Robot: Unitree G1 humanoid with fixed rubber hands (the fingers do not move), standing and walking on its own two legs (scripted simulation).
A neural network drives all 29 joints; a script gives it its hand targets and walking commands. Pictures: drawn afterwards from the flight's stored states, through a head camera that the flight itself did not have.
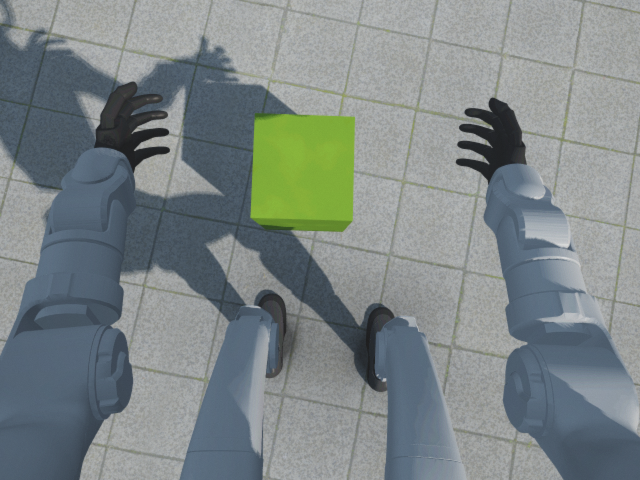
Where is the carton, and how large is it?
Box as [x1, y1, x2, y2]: [250, 113, 354, 231]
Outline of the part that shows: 255,113 250,217 266,229 342,231 352,220 354,117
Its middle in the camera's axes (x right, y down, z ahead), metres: -0.04 -0.13 +0.89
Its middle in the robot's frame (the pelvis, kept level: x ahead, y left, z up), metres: +0.52 +0.06 -0.54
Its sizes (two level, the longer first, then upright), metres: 0.210 0.200 0.250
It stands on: the floor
